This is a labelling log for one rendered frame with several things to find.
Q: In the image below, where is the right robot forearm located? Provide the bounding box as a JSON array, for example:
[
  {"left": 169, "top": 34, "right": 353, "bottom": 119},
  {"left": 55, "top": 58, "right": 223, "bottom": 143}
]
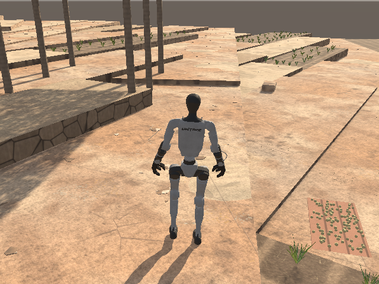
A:
[{"left": 213, "top": 144, "right": 224, "bottom": 166}]

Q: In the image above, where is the left robot foot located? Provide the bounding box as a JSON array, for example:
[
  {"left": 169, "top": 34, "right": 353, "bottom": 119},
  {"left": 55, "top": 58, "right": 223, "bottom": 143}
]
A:
[{"left": 169, "top": 225, "right": 178, "bottom": 239}]

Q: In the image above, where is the robot left hand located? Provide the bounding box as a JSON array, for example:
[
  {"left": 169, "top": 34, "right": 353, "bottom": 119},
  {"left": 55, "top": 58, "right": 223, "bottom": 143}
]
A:
[{"left": 152, "top": 161, "right": 165, "bottom": 176}]

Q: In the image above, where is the left robot forearm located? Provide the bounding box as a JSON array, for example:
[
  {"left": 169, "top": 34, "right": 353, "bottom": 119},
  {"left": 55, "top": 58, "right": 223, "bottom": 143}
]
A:
[{"left": 154, "top": 142, "right": 166, "bottom": 164}]

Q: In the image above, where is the robot right hand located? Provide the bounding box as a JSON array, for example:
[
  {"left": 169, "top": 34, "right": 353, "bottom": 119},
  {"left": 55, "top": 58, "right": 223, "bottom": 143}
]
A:
[{"left": 212, "top": 165, "right": 226, "bottom": 178}]

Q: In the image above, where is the robot torso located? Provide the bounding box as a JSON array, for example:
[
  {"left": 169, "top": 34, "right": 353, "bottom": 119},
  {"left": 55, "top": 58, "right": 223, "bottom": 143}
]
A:
[{"left": 178, "top": 116, "right": 205, "bottom": 178}]

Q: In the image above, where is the left robot upper arm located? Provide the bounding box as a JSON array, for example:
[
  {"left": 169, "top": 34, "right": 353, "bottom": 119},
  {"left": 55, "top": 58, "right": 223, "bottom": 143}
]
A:
[{"left": 161, "top": 118, "right": 180, "bottom": 151}]

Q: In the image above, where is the right robot upper arm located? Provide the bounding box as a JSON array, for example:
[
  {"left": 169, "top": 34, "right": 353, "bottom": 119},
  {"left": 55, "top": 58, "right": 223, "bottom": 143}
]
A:
[{"left": 204, "top": 120, "right": 220, "bottom": 153}]

